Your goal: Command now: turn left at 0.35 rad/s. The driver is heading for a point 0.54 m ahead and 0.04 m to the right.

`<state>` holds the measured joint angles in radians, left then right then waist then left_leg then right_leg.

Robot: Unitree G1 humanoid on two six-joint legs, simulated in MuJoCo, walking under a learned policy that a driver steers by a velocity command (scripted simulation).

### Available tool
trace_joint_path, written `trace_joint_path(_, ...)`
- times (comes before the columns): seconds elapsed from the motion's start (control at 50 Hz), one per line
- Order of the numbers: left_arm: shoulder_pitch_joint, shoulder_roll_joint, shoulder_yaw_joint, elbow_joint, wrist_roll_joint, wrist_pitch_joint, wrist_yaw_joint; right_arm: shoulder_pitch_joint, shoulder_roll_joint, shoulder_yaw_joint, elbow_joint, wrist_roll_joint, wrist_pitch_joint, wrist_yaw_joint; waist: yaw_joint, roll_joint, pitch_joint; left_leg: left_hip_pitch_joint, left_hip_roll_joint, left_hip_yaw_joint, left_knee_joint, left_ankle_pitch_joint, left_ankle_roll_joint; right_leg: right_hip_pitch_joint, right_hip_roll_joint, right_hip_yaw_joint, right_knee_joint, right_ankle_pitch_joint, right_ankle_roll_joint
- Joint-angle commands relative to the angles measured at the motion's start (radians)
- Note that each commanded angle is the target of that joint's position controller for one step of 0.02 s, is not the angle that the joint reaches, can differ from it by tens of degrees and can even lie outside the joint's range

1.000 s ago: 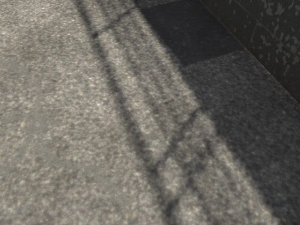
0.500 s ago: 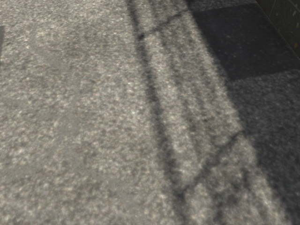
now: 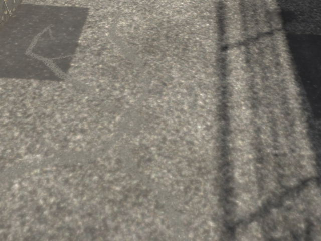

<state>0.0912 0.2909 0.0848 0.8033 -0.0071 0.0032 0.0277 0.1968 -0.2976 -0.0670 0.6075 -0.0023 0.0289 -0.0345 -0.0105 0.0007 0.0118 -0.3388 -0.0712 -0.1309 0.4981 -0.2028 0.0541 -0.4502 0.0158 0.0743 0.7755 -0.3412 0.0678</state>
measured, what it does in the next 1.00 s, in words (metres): walks ahead: right foot, then left foot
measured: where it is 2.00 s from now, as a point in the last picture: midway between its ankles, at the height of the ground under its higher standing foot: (156, 234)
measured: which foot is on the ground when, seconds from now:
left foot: down 0.00-0.10, up 0.12-0.36, down 0.38-0.66, up 0.68-1.00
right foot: up 0.00-0.08, down 0.10-0.42, up 0.44-0.64, down 0.66-1.00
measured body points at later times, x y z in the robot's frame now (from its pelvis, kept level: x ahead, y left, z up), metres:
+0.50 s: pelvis +0.01 -0.01 -0.01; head +0.01 -0.01 +0.44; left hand +0.13 +0.25 -0.12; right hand +0.13 -0.27 -0.11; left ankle -0.03 +0.12 -0.74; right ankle +0.00 -0.13 -0.72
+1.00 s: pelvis +0.18 -0.03 +0.00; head +0.21 -0.04 +0.45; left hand +0.14 +0.24 -0.12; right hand +0.42 -0.24 -0.08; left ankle +0.36 +0.15 -0.69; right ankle +0.07 -0.13 -0.74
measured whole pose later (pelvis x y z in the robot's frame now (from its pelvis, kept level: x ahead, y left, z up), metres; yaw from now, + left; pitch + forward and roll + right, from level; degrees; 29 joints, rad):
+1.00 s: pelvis +0.18 -0.03 +0.00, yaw +3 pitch +2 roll +0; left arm 0.42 0.26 0.03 0.88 -0.01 -0.07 0.00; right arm 0.10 -0.27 -0.05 0.61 0.02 -0.08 0.03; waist 0.10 0.05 0.02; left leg -0.67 0.09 -0.01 0.66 0.02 -0.01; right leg 0.05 0.04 -0.02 0.21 -0.30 -0.04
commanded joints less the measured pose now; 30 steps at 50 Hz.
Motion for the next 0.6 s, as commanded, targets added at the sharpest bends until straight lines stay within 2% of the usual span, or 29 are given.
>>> trace_joint_path(0.02,-0.021,0.083,0.012,-0.067,-0.004,-0.022,-0.013,0.008,-0.15,-0.041,-0.066,-0.001,-0.003,0.006,-0.021,0.165,-0.122,0.166,0.263,-0.287,-0.092,0.295,0.178,0.026,-0.004,-0.018,-0.085,-0.027,-0.011)
trace_joint_path(0.06,0.016,0.074,0.007,-0.06,-0.002,-0.031,-0.025,-0.021,-0.137,-0.032,-0.07,0.009,0.001,0.007,0.009,0.153,-0.123,0.158,0.236,-0.285,-0.054,0.318,0.152,0.119,-0.001,-0.035,-0.256,0.07,-0.036)
trace_joint_path(0.08,0.043,0.075,0.006,-0.053,0.005,-0.035,-0.03,-0.02,-0.128,-0.028,-0.067,0.014,0.002,0.006,0.027,0.136,-0.119,0.125,0.209,-0.271,-0.04,0.269,0.117,0.205,-0.013,-0.036,-0.381,0.205,-0.058)
trace_joint_path(0.1,0.064,0.115,0.013,-0.055,0.022,-0.036,-0.03,0.007,-0.103,-0.021,-0.066,0.004,-0.002,0.005,0.017,0.075,-0.132,0.061,0.163,-0.234,0.011,0.135,0.063,0.303,-0.104,0.036,-0.408,0.31,-0.092)
trace_joint_path(0.12,0.055,0.189,0.025,-0.066,0.035,-0.032,-0.024,0.064,-0.061,-0.009,-0.069,-0.018,-0.011,0.01,-0.043,-0.141,-0.14,-0.047,0.027,-0.099,0.164,-0.151,0.0,0.376,-0.274,0.208,-0.409,0.532,-0.177)
trace_joint_path(0.14,0.031,0.153,0.013,-0.056,0.042,-0.029,-0.023,0.029,-0.087,-0.016,-0.09,-0.016,-0.02,0.012,-0.039,-0.266,-0.102,-0.103,-0.003,-0.006,0.211,-0.335,-0.047,0.288,-0.376,0.327,-0.437,0.536,-0.321)
trace_joint_path(0.16,0.002,0.117,0.004,-0.077,0.041,-0.034,-0.022,-0.008,-0.142,-0.032,-0.082,-0.012,-0.022,0.009,-0.002,-0.209,-0.082,-0.102,0.032,-0.006,0.33,-0.371,-0.077,0.268,-0.369,0.328,-0.457,0.484,-0.348)
trace_joint_path(0.18,0.001,0.12,0.005,-0.075,0.034,-0.036,-0.017,-0.033,-0.155,-0.042,-0.078,-0.002,-0.019,0.007,0.009,-0.183,-0.074,-0.137,0.027,0.001,0.415,-0.368,-0.095,0.288,-0.341,0.3,-0.451,0.478,-0.334)
trace_joint_path(0.22,-0.015,0.128,0.003,-0.074,0.013,-0.039,-0.012,-0.008,-0.122,-0.041,-0.057,-0.003,-0.001,0.003,0.0,-0.141,-0.061,-0.154,0.053,-0.012,0.484,-0.337,-0.128,0.302,-0.306,0.233,-0.428,0.519,-0.306)
trace_joint_path(0.26,-0.032,0.11,-0.003,-0.064,0.008,-0.026,-0.014,0.009,-0.05,-0.017,-0.044,-0.001,0.002,0.01,-0.012,-0.139,-0.062,-0.075,0.069,0.046,0.36,-0.299,-0.139,0.28,-0.23,0.127,-0.404,0.561,-0.268)
trace_joint_path(0.28,-0.025,0.1,-0.005,-0.06,0.01,-0.018,-0.015,-0.008,-0.024,-0.005,-0.044,0.001,-0.002,0.013,0.003,-0.16,-0.069,-0.033,0.072,0.077,0.278,-0.278,-0.139,0.283,-0.207,0.099,-0.39,0.584,-0.261)
trace_joint_path(0.3,-0.004,0.099,-0.005,-0.053,0.011,-0.01,-0.016,-0.02,-0.019,-0.003,-0.043,0.006,-0.004,0.015,0.018,-0.173,-0.079,0.002,0.069,0.097,0.202,-0.24,-0.138,0.296,-0.202,0.094,-0.378,0.604,-0.262)
trace_joint_path(0.32,0.005,0.101,-0.007,-0.049,0.008,-0.005,-0.017,-0.01,-0.026,-0.007,-0.034,0.011,-0.004,0.016,0.014,-0.176,-0.09,0.047,0.063,0.114,0.105,-0.173,-0.134,0.305,-0.198,0.091,-0.361,0.6,-0.259)
trace_joint_path(0.34,0.016,0.093,-0.013,-0.044,0.003,-0.003,-0.019,0.024,-0.023,-0.007,-0.015,0.012,-0.004,0.017,0.0,-0.167,-0.109,0.128,0.052,0.139,-0.038,-0.066,-0.12,0.293,-0.185,0.082,-0.365,0.46,-0.243)
trace_joint_path(0.36,0.039,0.084,-0.018,-0.037,-0.001,-0.005,-0.022,0.027,-0.032,-0.008,-0.005,0.007,-0.001,0.018,0.004,-0.154,-0.103,0.203,0.043,0.145,-0.115,-0.004,-0.102,0.252,-0.165,0.081,-0.373,0.277,-0.211)
trace_joint_path(0.38,0.059,0.079,-0.022,-0.032,0.005,-0.013,-0.028,0.026,-0.067,-0.013,-0.014,-0.003,0.0,0.014,0.014,-0.116,-0.105,0.274,0.079,0.097,-0.077,0.006,-0.075,0.177,-0.147,0.081,-0.367,0.094,-0.167)
trace_joint_path(0.4,0.065,0.066,-0.028,-0.041,0.016,-0.023,-0.035,0.038,-0.129,-0.027,-0.021,-0.007,0.0,0.008,0.036,-0.001,-0.094,0.279,0.143,0.022,-0.036,-0.073,-0.018,0.1,-0.083,0.019,-0.306,-0.082,-0.132)
trace_joint_path(0.42,0.042,0.051,-0.033,-0.045,0.008,-0.034,-0.035,0.085,-0.16,-0.042,0.0,-0.009,-0.004,0.016,0.011,0.143,-0.06,0.19,0.174,-0.061,-0.105,-0.367,0.056,0.069,0.005,-0.103,-0.21,-0.172,-0.088)
trace_joint_path(0.44,-0.015,0.069,-0.027,-0.059,0.0,-0.045,-0.034,0.121,-0.152,-0.039,-0.002,-0.009,-0.015,0.022,-0.032,0.187,0.015,0.149,0.256,-0.215,-0.234,-0.562,0.115,0.005,0.025,-0.146,-0.081,-0.138,-0.064)
trace_joint_path(0.46,-0.058,0.074,-0.022,-0.079,-0.012,-0.056,-0.033,0.146,-0.161,-0.038,0.014,-0.007,-0.026,0.021,-0.044,0.224,0.089,0.117,0.32,-0.334,-0.304,-0.622,0.156,-0.058,0.017,-0.131,-0.013,-0.134,-0.075)
trace_joint_path(0.48,-0.066,0.079,-0.016,-0.086,-0.022,-0.063,-0.033,0.152,-0.156,-0.035,0.022,-0.005,-0.04,0.015,-0.04,0.243,0.131,0.111,0.354,-0.384,-0.328,-0.583,0.176,-0.107,-0.01,-0.094,0.054,-0.175,-0.096)
trace_joint_path(0.5,-0.066,0.085,-0.012,-0.094,-0.029,-0.073,-0.038,0.159,-0.152,-0.034,0.028,-0.001,-0.055,0.012,-0.039,0.251,0.138,0.153,0.382,-0.408,-0.326,-0.52,0.185,-0.17,-0.043,-0.058,0.1,-0.205,-0.119)
trace_joint_path(0.54,-0.066,0.067,-0.017,-0.095,-0.035,-0.093,-0.056,0.151,-0.141,-0.031,0.027,0.013,-0.068,0.01,-0.031,0.191,0.11,0.215,0.367,-0.337,-0.314,-0.4,0.157,-0.176,-0.073,-0.052,0.025,-0.189,-0.161)
trace_joint_path(0.56,-0.056,0.055,-0.021,-0.085,-0.03,-0.1,-0.066,0.13,-0.144,-0.032,0.022,0.019,-0.068,0.011,-0.022,0.171,0.086,0.196,0.332,-0.268,-0.303,-0.326,0.137,-0.096,-0.061,-0.076,-0.053,-0.139,-0.167)
trace_joint_path(0.6,0.034,0.046,-0.019,-0.038,-0.018,-0.104,-0.08,0.08,-0.151,-0.033,0.012,0.029,-0.06,0.017,0.031,0.155,0.025,0.08,0.258,-0.135,-0.257,-0.222,0.107,0.177,-0.003,-0.147,-0.207,0.07,-0.15)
